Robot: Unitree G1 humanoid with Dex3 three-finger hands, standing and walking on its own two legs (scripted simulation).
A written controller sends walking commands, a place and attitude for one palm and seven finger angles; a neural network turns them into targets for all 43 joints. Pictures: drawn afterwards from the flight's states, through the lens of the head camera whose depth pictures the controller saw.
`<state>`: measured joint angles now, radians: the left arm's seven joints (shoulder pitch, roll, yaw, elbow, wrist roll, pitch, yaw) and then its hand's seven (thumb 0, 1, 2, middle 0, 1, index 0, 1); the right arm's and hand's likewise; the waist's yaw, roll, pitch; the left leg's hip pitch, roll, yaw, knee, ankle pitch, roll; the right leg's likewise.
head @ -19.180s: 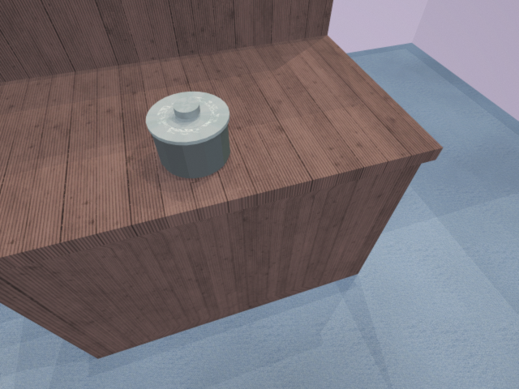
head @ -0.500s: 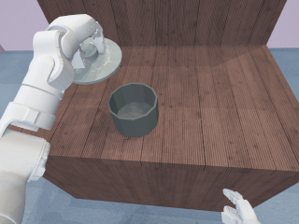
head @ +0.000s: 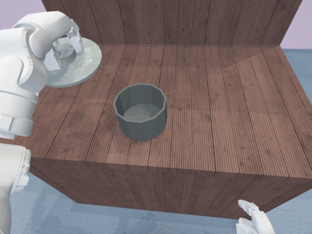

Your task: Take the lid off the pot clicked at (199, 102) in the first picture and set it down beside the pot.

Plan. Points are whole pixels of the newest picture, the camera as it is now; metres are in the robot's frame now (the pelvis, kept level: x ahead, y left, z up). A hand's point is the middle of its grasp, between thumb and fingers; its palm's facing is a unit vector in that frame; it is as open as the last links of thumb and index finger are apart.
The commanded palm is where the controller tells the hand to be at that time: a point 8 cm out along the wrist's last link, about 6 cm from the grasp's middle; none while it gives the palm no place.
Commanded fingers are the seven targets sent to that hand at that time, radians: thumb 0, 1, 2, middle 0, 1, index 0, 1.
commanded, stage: move the lid sideways beside the pot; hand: left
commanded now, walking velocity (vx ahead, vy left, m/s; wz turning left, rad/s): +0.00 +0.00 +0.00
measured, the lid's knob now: (63, 53) +0.47 +0.24 +0.23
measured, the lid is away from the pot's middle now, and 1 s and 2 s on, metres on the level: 0.16 0.23 0.23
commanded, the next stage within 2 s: lower the lid onto the table in 0.70 s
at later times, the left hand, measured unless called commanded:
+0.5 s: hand (32, 55) +0.43 +0.28 +0.25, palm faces -0.19 -0.03 -0.98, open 7.8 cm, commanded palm +0.41 +0.29 +0.32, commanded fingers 0.00 0.47 1.21 -0.87 -0.87 -0.93 -0.92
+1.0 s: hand (33, 58) +0.44 +0.30 +0.23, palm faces -0.23 -0.06 -0.97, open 7.8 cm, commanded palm +0.43 +0.29 +0.31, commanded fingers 0.00 0.47 1.21 -0.87 -0.87 -0.93 -0.92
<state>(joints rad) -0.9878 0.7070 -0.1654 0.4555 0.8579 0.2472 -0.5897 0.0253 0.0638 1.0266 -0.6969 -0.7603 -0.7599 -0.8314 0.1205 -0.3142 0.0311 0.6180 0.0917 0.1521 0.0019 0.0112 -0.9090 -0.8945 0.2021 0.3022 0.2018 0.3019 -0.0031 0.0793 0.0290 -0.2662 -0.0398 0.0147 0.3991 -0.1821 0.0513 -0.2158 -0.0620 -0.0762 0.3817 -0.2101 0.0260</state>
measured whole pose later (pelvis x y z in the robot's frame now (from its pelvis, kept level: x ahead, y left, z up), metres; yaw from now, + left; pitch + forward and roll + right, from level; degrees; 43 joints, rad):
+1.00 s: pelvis +0.00 +0.01 +0.00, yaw +1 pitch +4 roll -1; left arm -1.04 0.80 -0.11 0.63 0.88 0.14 -0.60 0.03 0.07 1.03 -0.69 -0.76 -0.76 -0.83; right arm 0.16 -0.31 0.03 0.65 0.10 0.15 -0.02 0.01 -0.91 -0.89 0.20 0.30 0.20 0.30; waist -0.02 0.06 0.04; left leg -0.29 -0.05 0.00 0.41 -0.19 0.07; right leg -0.21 -0.06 -0.09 0.34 -0.19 0.02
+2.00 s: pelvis +0.00 +0.00 +0.00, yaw +0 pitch +4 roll -2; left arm -0.88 0.78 -0.08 0.68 0.86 0.04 -0.55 0.03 0.08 1.02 -0.69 -0.76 -0.75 -0.83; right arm 0.19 -0.31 0.02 0.66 0.09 0.16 -0.03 0.01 -0.91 -0.89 0.20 0.30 0.20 0.30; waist -0.04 0.05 0.05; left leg -0.31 -0.03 0.00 0.45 -0.21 0.05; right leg -0.22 -0.04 -0.09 0.36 -0.20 0.03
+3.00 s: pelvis +0.01 +0.03 -0.01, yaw -1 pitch +7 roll -2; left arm -0.84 0.74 -0.08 0.86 0.89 -0.11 -0.45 0.03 0.09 1.02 -0.68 -0.76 -0.75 -0.83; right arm 0.24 -0.30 0.01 0.67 0.09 0.15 -0.03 0.01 -0.91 -0.89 0.21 0.30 0.20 0.30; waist -0.07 0.03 0.01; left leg -0.39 -0.04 0.02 0.50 -0.24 0.08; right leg -0.30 -0.06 -0.06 0.39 -0.21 0.03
